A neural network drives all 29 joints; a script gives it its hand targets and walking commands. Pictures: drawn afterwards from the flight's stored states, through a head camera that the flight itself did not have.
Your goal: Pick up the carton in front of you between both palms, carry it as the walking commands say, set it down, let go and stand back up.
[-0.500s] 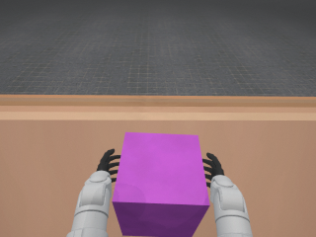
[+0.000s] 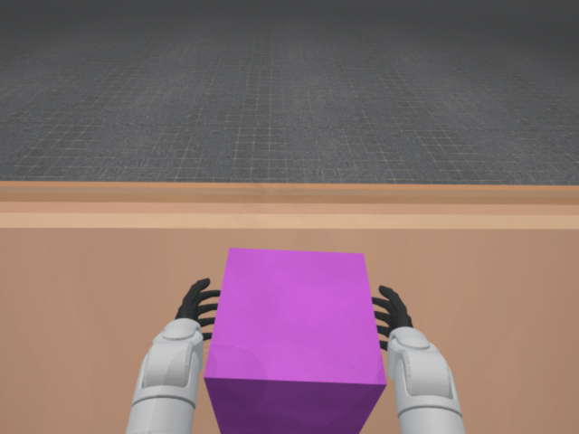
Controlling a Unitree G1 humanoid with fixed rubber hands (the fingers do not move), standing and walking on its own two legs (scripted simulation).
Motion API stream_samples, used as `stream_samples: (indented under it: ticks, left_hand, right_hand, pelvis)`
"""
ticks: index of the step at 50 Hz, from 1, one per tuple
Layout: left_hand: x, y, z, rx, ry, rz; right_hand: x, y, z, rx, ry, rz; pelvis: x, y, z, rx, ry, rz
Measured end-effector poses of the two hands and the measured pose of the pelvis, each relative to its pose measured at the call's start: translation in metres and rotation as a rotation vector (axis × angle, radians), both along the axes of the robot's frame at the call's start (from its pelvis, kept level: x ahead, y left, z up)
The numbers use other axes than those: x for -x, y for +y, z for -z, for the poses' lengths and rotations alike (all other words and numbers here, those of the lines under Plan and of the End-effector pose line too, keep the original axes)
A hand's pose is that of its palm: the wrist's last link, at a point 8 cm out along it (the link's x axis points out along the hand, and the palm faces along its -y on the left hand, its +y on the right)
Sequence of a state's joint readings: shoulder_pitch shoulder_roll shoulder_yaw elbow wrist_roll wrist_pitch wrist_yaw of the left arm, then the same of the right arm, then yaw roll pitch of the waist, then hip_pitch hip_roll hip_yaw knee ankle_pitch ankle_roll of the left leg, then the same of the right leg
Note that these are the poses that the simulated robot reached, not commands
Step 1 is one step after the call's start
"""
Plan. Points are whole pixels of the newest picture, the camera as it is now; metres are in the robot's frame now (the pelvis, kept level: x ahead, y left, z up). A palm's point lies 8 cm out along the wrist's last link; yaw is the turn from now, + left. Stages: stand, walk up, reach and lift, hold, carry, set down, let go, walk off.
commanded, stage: hold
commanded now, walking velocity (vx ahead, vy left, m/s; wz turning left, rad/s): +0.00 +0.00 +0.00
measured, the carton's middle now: (291, 349) +0.30 +0.00 -0.04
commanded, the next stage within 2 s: carry in 0.60 s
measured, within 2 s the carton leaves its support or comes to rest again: neither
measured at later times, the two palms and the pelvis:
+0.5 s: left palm (184, 330) +0.27 +0.15 +0.05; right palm (402, 337) +0.27 -0.15 +0.05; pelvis -0.01 +0.00 +0.00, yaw +0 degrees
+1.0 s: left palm (187, 262) +0.37 +0.16 +0.08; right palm (384, 274) +0.36 -0.14 +0.07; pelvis +0.09 +0.01 -0.01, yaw +1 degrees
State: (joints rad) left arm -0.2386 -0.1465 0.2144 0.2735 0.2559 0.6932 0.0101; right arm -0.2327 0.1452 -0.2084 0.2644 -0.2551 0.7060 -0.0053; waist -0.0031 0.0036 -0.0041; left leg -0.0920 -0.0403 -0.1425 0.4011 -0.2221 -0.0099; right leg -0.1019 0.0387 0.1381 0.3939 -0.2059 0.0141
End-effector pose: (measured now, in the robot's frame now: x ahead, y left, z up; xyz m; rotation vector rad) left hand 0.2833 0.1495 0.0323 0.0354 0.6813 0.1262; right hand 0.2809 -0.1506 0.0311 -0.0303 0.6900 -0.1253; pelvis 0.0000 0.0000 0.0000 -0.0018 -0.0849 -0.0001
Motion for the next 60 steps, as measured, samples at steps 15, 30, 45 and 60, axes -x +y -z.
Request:
stream_samples:
  ticks: [15, 30, 45, 60]
  left_hand:
    - [0.01, 0.001, -0.013, 0.006, -0.007, -0.01]
    - [0.008, 0.001, -0.015, 0.013, -0.018, -0.016]
    - [-0.047, 0.024, -0.037, 0.016, -0.034, -0.027]
    - [-0.159, 0.044, -0.046, 0.083, 0.018, -0.124]
  right_hand:
    - [0.009, 0.001, -0.014, -0.006, -0.007, 0.0]
    - [0.006, 0.001, -0.015, -0.011, -0.018, 0.004]
    - [-0.051, 0.024, -0.038, -0.027, -0.033, 0.011]
    - [-0.179, 0.045, -0.052, -0.06, 0.021, 0.0]
  pelvis:
    - [0.009, -0.001, 0.0, 0.001, -0.039, 0.0]
    - [0.012, -0.001, 0.002, 0.001, -0.027, -0.004]
    - [-0.048, 0.015, 0.012, 0.002, 0.139, 0.007]
    - [-0.187, 0.028, 0.008, -0.021, 0.173, -0.041]
